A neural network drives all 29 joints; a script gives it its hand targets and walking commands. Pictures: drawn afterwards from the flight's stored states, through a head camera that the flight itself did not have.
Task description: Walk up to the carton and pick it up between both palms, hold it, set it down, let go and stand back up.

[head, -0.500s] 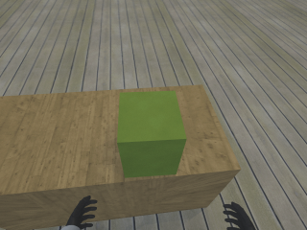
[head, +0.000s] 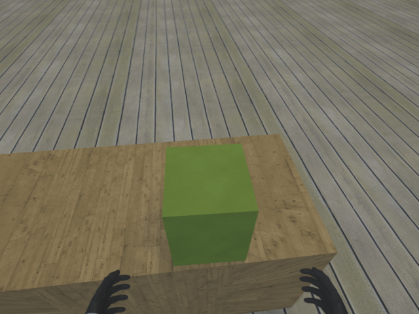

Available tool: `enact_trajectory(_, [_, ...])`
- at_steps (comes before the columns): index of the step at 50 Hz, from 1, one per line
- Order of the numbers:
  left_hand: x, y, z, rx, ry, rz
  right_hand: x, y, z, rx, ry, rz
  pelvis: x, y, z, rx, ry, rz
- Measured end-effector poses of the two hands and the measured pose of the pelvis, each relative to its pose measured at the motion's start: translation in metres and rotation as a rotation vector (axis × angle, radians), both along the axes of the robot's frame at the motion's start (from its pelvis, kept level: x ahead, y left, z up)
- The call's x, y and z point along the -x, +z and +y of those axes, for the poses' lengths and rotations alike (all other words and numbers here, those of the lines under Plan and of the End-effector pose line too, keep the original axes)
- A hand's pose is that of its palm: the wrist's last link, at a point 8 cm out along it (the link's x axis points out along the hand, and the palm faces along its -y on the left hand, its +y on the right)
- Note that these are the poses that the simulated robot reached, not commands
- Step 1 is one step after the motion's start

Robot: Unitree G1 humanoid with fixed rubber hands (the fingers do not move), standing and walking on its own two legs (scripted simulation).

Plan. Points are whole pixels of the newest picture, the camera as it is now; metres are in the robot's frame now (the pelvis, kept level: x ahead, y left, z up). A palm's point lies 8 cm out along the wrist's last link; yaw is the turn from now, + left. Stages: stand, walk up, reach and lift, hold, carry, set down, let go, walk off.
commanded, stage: let go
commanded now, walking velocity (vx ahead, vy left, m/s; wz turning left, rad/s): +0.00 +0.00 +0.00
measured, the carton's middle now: (207, 205) +0.41 +0.01 -0.10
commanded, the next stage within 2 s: stand in 0.02 s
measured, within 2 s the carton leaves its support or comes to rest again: neither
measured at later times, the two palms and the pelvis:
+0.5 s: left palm out of the picture +0.11 +0.24 -0.11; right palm out of the picture +0.05 -0.25 -0.12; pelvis -0.01 +0.01 -0.01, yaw -4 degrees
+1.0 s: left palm out of the picture +0.07 +0.25 -0.13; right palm out of the picture -0.01 -0.24 -0.13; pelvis -0.02 +0.02 -0.01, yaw -6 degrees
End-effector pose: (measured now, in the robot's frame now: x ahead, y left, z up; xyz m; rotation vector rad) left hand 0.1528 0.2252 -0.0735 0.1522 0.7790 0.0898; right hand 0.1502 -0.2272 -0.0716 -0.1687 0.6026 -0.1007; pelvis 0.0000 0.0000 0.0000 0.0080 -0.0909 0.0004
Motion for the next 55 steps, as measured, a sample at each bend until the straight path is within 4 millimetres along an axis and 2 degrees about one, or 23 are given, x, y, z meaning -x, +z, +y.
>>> enact_trajectory(4, [0.012, -0.007, 0.005, -0.006, 0.01, 0.044, 0.015, -0.011, -0.001, 0.01, -0.004, 0.076, 0.0, -0.001, 0.001, 0.0, -0.003, -0.011])
enact_trajectory(10, [0.037, -0.025, 0.019, -0.055, 0.017, 0.133, 0.059, -0.039, -0.019, 0.04, -0.069, 0.389, 0.009, -0.004, 0.002, 0.009, -0.032, 0.057])
enact_trajectory(14, [0.048, -0.032, 0.022, -0.065, 0.024, 0.178, 0.088, -0.048, -0.03, 0.051, -0.12, 0.499, 0.012, -0.005, 0.004, 0.008, -0.043, 0.088])
enact_trajectory(17, [0.052, -0.036, 0.018, -0.06, 0.03, 0.188, 0.102, -0.051, -0.034, 0.05, -0.155, 0.528, 0.012, -0.007, 0.006, 0.006, -0.053, 0.095])
enact_trajectory(23, [0.046, -0.04, 0.014, -0.053, 0.015, 0.153, 0.103, -0.047, -0.029, 0.052, -0.186, 0.483, 0.013, -0.009, 0.008, 0.008, -0.067, 0.085])
enact_trajectory(27, [0.046, -0.04, 0.018, -0.056, -0.003, 0.142, 0.107, -0.046, -0.025, 0.045, -0.207, 0.456, 0.016, -0.01, 0.012, 0.007, -0.078, 0.08])
enact_trajectory(34, [0.06, -0.043, 0.027, -0.071, -0.022, 0.2, 0.149, -0.06, -0.007, 0.002, -0.237, 0.56, 0.024, -0.01, 0.021, -0.001, -0.092, 0.084])
enact_trajectory(37, [0.072, -0.047, 0.027, -0.071, -0.017, 0.243, 0.164, -0.064, -0.001, -0.008, -0.245, 0.609, 0.026, -0.009, 0.022, -0.001, -0.094, 0.088])
enact_trajectory(43, [0.091, -0.052, 0.028, -0.069, -0.017, 0.31, 0.168, -0.063, -0.001, -0.013, -0.265, 0.612, 0.025, -0.007, 0.024, -0.009, -0.108, 0.094])
enact_trajectory(50, [0.084, -0.057, 0.024, -0.066, -0.02, 0.295, 0.158, -0.056, -0.011, 0.018, -0.286, 0.576, 0.023, -0.007, 0.023, -0.012, -0.112, 0.09])
enact_trajectory(55, [0.089, -0.059, 0.019, -0.057, -0.025, 0.32, 0.164, -0.061, -0.006, -0.01, -0.301, 0.594, 0.021, -0.007, 0.022, -0.009, -0.116, 0.09])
